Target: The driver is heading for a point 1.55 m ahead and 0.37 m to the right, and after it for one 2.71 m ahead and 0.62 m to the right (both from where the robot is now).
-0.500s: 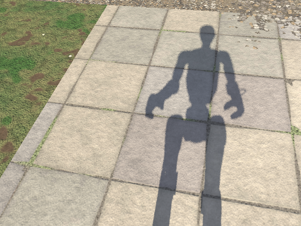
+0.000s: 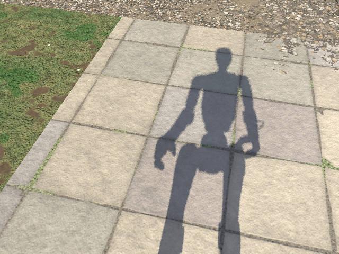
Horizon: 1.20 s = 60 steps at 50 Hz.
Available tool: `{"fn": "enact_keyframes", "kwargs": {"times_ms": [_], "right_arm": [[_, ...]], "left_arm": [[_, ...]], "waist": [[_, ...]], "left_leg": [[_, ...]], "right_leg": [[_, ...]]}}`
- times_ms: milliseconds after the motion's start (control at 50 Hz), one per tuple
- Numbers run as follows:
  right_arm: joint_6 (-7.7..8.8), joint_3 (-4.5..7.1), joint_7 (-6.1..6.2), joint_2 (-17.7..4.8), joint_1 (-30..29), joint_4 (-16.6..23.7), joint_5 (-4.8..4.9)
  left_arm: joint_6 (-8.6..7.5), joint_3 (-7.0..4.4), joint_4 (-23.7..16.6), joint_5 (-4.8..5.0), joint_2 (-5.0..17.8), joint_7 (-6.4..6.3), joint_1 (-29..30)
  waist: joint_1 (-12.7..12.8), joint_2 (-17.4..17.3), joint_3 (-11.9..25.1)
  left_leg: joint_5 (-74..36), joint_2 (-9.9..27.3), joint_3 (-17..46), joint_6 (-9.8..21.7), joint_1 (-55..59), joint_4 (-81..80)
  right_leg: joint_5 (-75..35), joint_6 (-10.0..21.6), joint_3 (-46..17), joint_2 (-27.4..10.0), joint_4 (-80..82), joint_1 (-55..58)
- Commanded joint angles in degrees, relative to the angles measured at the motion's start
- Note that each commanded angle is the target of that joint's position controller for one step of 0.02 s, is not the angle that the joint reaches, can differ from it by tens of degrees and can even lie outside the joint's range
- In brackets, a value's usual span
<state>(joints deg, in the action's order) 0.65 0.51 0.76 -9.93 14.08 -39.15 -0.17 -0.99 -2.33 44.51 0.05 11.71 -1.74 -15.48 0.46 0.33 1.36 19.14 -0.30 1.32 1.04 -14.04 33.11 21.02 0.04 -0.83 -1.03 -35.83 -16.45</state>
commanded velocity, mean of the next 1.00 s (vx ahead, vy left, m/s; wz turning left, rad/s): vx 0.42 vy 0.00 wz -0.09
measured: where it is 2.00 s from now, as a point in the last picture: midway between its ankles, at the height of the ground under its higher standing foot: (220, 159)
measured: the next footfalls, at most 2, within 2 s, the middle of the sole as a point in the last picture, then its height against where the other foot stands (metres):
left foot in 0.64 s outside the picture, level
right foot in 1.22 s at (215, 213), level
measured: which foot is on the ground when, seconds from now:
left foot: down 0.00-0.16, up 0.18-0.62, down 0.64-1.00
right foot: down 0.00-0.64, up 0.66-1.00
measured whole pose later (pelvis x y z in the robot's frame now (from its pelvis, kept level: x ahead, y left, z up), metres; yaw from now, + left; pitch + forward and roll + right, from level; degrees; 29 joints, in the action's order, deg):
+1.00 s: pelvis +0.46 +0.01 +0.01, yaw -8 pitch +1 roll +3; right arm 6.3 3.6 -0.7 -14.5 19.7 -48.7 -1.1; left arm -2.2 -3.4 41.1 1.2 16.0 0.0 -10.6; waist -3.1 2.7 0.0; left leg 13.1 -3.9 -10.7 3.5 -2.1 13.9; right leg -1.0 0.4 -6.0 -6.7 -54.4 -43.6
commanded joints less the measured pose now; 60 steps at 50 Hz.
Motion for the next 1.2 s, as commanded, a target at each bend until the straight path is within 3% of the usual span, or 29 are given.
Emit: {"fn": "enact_keyframes", "kwargs": {"times_ms": [20, 80, 120, 140, 160, 180, 200, 220, 240, 280, 320, 420, 500, 560, 600, 620, 640, 660, 680, 700, 720, 740, 760, 800, 880, 1000, 1100, 1160, 1200], "right_arm": [[1.16, 3.82, 0.80, -12.46, 3.94, 1.59, 0.83], [2.13, 3.70, 0.47, -11.59, 0.92, 1.47, 1.58], [1.96, 3.38, -0.23, -10.95, -4.50, 2.08, 2.44], [1.95, 3.05, -0.44, -9.85, -4.32, 1.69, 2.24], [2.39, 2.23, -0.72, -7.27, -5.32, 2.20, 1.78], [3.21, 1.01, -0.85, -3.30, -5.65, 3.95, 1.12], [3.97, 2.08, -0.75, -6.96, -5.64, 5.39, 2.37], [4.33, 2.73, -1.10, -8.91, -5.16, 4.68, 3.14], [4.67, 2.77, -1.54, -9.04, -4.83, 3.93, 2.92], [5.34, 3.03, -1.89, -8.78, -4.71, 3.01, 1.37], [5.43, 2.85, -2.43, -7.41, -4.97, 2.64, 1.30], [5.29, 1.72, -2.65, -4.91, -14.06, 5.54, 1.23], [5.56, 1.26, -3.89, -4.93, -20.84, 7.42, 1.95], [5.69, 1.92, -4.50, -7.05, -21.56, 8.33, 2.16], [5.48, 3.15, -4.13, -9.94, -17.04, 7.77, 1.66], [5.26, 4.22, -3.61, -11.97, -9.84, 5.98, 1.66], [4.87, 5.35, -2.67, -14.55, 0.23, 3.41, 1.53], [4.24, 6.30, -1.47, -19.42, 11.26, 1.45, 0.55], [4.86, 5.88, -2.30, -19.26, 11.40, 0.74, -0.43], [4.71, 4.79, -1.96, -13.17, 8.93, 1.14, -0.17], [4.70, 4.16, -1.58, -11.07, 4.81, 1.07, 0.20], [4.97, 3.87, -1.70, -10.48, 1.26, 0.98, 0.27], [5.40, 3.65, -1.98, -9.28, -1.08, 0.67, -0.23], [6.60, 3.73, -2.19, -8.22, -2.31, -0.67, -0.73], [7.50, 4.47, -2.22, -10.23, -1.43, -3.56, -0.90], [6.36, 4.67, -0.80, -12.77, 1.79, -5.27, -0.67], [3.88, 5.27, -0.17, -14.86, 6.05, -7.18, 0.40], [2.83, 5.83, 0.45, -17.15, 4.22, -6.67, 1.07], [2.28, 6.06, 1.02, -17.99, 2.24, -5.87, 1.47]], "left_arm": [[-2.23, -1.45, -5.92, 0.89, 4.45, 0.50, 6.27], [-3.30, -1.45, -5.53, 1.53, 4.32, 1.83, 4.31], [-3.97, -1.57, -2.33, 0.86, 3.88, 2.41, -2.58], [-3.88, -2.08, -0.02, 0.24, 4.51, 2.33, -7.37], [-3.91, -2.62, 1.14, 0.08, 6.24, 2.03, -12.77], [-3.96, -3.48, 0.29, 0.11, 11.89, 1.42, -17.24], [-4.39, -3.80, -0.73, -0.07, 13.82, 1.79, -17.22], [-4.77, -2.83, -1.74, 0.06, 10.97, 1.91, -13.25], [-4.83, -2.08, -2.25, 0.01, 9.13, 1.91, -11.06], [-4.62, -1.34, -3.01, -0.44, 8.29, 2.03, -8.09], [-4.37, -0.38, -2.06, -0.55, 5.70, 1.92, -10.50], [-3.71, -0.23, -0.94, -0.47, 6.98, 0.92, -13.88], [-3.87, -0.65, 0.35, 0.28, 9.39, 0.91, -15.80], [-3.43, -0.96, 1.45, 0.93, 10.37, 1.18, -14.97], [-2.69, -1.59, 1.81, 0.59, 12.11, 0.93, -14.06], [-2.12, -1.75, 1.71, 0.26, 12.50, 0.80, -12.92], [-1.99, -1.60, 0.99, -0.12, 12.30, 0.69, -11.79], [-2.38, -0.58, -1.12, -1.67, 9.26, 0.45, -12.00], [-3.31, 1.79, -0.63, -0.22, 0.38, 1.09, -21.77], [-4.33, 0.07, -0.27, 1.49, 7.59, 1.29, -15.70], [-4.62, -0.94, -2.46, 2.84, 10.31, 1.39, -8.65], [-4.83, -0.81, -3.46, 2.45, 9.81, 1.08, -5.21], [-4.46, -1.25, -3.67, 1.87, 9.46, 0.89, -4.22], [-2.69, -1.36, -2.64, 2.07, 7.47, 0.96, -7.67], [-0.84, -1.57, -3.90, 1.24, 6.48, 0.63, -3.99], [-1.94, -1.03, -7.19, 1.00, 5.67, 2.66, 7.26], [-2.20, -0.45, -12.31, 1.18, 4.81, 4.80, 16.10], [-1.78, -1.68, -13.55, 1.06, 7.08, 5.35, 12.73], [-1.66, -4.48, -10.86, 1.13, 12.07, 4.71, -1.47]], "waist": [[-2.97, -11.48, -7.41], [-0.65, -9.74, -6.40], [3.92, -7.36, -4.86], [5.38, -5.74, -3.29], [7.15, -1.05, -2.06], [7.26, 13.34, 0.37], [6.41, 17.41, -1.93], [4.57, 11.46, -6.53], [3.27, 7.79, -7.91], [1.50, 3.41, -7.19], [1.61, 3.79, -6.08], [3.86, 2.85, -7.24], [5.42, 4.32, -9.35], [3.46, 5.43, -8.66], [-0.14, 8.03, -3.70], [-4.18, 8.91, 1.13], [-8.87, 8.70, 7.48], [-10.85, -1.38, 17.73], [-4.38, -18.67, 26.23], [-6.90, -11.79, 20.36], [-6.07, -7.10, 10.64], [-3.79, -1.08, 6.26], [-1.70, -1.45, 3.23], [1.09, -4.71, 1.62], [1.56, -3.20, -3.19], [-2.78, -1.49, -4.68], [-5.94, -1.26, -6.98], [-2.30, -5.23, -2.72], [6.03, -5.63, 4.93]], "left_leg": [[28.82, 16.95, 26.34, 12.43, -0.75, -22.77], [19.81, 16.89, 23.03, 12.16, -0.48, -22.24], [13.74, 11.21, 13.38, 9.20, -8.54, -18.33], [12.63, 8.44, 9.98, 7.74, -11.83, -13.45], [8.56, 5.18, 5.81, 5.29, -17.51, -2.71], [8.21, -1.03, -1.74, 0.86, -26.58, 17.81], [13.11, -1.77, 1.98, 0.41, -34.89, 29.76], [9.28, 1.80, 4.03, 0.87, -38.96, 37.15], [4.06, 3.42, 3.83, 1.51, -40.70, 39.51], [-4.52, 6.02, 2.93, 1.64, -38.51, 36.84], [-9.44, 6.39, 1.01, 1.03, -36.87, 35.14], [-18.40, 5.68, -2.49, -1.19, -34.47, 18.55], [-23.28, 3.45, -4.61, -0.56, -26.83, 4.58], [-20.73, 1.88, -4.16, 1.98, -23.77, -0.77], [-16.89, -1.04, -5.49, 4.32, -16.44, -1.88], [-16.66, -2.85, -6.66, 5.98, -7.62, -3.69], [-19.50, -0.78, -4.60, 7.84, 8.85, -3.23], [-18.96, 13.13, 11.35, 10.77, 28.99, 0.06], [-4.65, 24.84, 40.41, 19.59, 43.15, -9.57], [1.06, 22.39, 40.40, 16.11, 36.13, -15.19], [-1.18, 20.77, 28.71, 13.36, 26.04, -15.85], [-7.22, 18.71, 21.94, 11.95, 16.77, -17.61], [-11.24, 16.30, 16.39, 11.27, 10.19, -19.47], [-12.02, 13.82, 9.77, 10.96, 3.64, -23.55], [-20.52, 13.45, 0.73, 11.04, -0.54, -26.25], [-25.82, 12.44, -7.56, 8.34, 7.21, -25.74], [-31.84, 16.22, -9.59, 7.75, 19.51, -21.08], [-56.71, 16.26, -12.30, 5.99, 21.50, -11.72], [-63.18, 13.88, -14.21, 3.71, 16.72, 7.53]], "right_leg": [[5.17, 2.53, 1.23, 0.41, -9.59, -13.21], [8.85, 5.52, 0.10, -1.68, -9.06, -11.34], [-2.96, 6.09, 4.11, 1.21, 4.21, 5.27], [-7.00, 5.03, 4.98, 2.89, 6.01, 12.86], [-3.21, 5.98, -3.03, -1.96, 9.76, 20.03], [7.60, 10.87, -24.71, -14.97, 20.50, 25.81], [19.97, 18.11, -41.43, -21.21, 27.16, 22.82], [24.23, 18.17, -39.95, -20.90, 27.41, 19.91], [21.38, 16.43, -34.30, -18.79, 26.96, 18.28], [8.33, 13.37, -24.00, -14.57, 27.63, 16.35], [-2.33, 12.12, -17.17, -11.87, 28.36, 15.98], [-21.52, 10.76, -6.89, -8.97, 29.00, 14.88], [-23.74, 10.61, -4.69, -9.87, 30.81, 14.34], [-36.17, 9.73, -3.74, -12.20, 27.05, 20.85], [-57.00, 8.04, -3.08, -12.81, 19.32, 24.79], [-64.89, 7.04, -1.64, -11.52, 10.54, 24.87], [-62.54, 5.34, -0.56, -9.57, -1.60, 16.85], [-35.22, 4.15, 0.58, -4.88, -20.82, 1.70], [11.52, 1.53, -6.03, 5.56, -39.16, -17.68], [9.04, 2.14, -9.97, 2.30, -45.08, -22.95], [2.92, 2.32, -7.69, -0.55, -44.59, -24.73], [-2.11, 2.23, -6.23, -3.33, -41.72, -22.68], [-4.79, 2.02, -6.04, -4.93, -39.09, -20.64], [-7.37, 1.65, -6.49, -7.02, -37.04, -16.31], [-12.68, 0.34, -7.44, -7.33, -33.11, -21.78], [-27.21, 0.61, -2.99, -5.91, -12.60, -24.77], [-21.03, 2.72, 1.55, -4.68, -3.13, -29.69], [-12.30, 5.81, 6.64, 0.33, -1.57, -19.64], [-13.45, 9.72, 7.42, 5.07, 3.61, -0.02]]}}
